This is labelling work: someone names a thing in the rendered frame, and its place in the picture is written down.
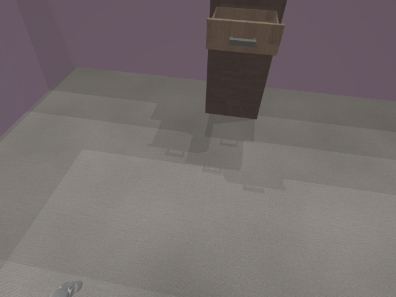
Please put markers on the cabinet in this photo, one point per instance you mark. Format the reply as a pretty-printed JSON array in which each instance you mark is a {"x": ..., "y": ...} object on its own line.
[{"x": 235, "y": 80}]

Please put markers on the robot left hand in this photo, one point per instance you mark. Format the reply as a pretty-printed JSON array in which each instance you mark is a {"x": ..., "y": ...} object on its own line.
[{"x": 67, "y": 289}]

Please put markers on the drawer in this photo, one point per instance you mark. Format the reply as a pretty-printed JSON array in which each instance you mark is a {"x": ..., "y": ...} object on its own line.
[{"x": 246, "y": 24}]

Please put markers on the handle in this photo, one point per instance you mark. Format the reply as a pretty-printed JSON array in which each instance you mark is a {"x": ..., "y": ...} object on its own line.
[{"x": 242, "y": 42}]

